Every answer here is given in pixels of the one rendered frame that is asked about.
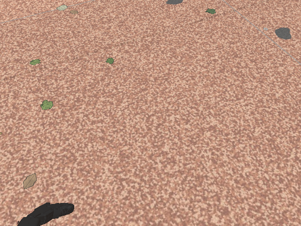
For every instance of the robot left hand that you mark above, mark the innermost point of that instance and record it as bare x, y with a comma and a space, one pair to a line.
45, 213

